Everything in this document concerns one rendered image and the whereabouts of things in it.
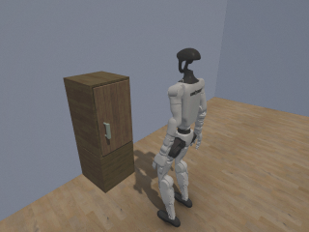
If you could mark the handle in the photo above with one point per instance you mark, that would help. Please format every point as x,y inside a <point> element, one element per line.
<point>108,130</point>

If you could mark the right robot shin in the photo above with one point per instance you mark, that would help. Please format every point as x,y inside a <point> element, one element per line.
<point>182,179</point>

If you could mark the right robot upper arm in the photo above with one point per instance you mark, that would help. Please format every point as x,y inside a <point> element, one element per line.
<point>203,101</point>

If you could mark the left robot forearm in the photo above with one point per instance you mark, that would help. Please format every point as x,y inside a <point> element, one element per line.
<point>171,133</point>

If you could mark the left robot shin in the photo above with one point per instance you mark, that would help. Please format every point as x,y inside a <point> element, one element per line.
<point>168,197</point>

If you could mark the left robot upper arm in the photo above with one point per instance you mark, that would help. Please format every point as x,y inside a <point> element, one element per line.
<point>175,93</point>

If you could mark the cupboard door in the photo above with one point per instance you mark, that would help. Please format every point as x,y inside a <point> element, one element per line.
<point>112,102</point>

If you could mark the robot shin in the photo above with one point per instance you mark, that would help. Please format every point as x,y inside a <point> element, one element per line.
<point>168,197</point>
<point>182,179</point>

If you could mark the left robot hand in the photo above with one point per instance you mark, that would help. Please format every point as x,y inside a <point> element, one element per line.
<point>160,160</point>

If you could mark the right robot forearm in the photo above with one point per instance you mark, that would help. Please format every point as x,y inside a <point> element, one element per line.
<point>200,121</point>

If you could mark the right robot hand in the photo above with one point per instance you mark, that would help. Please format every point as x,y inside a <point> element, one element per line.
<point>199,137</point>

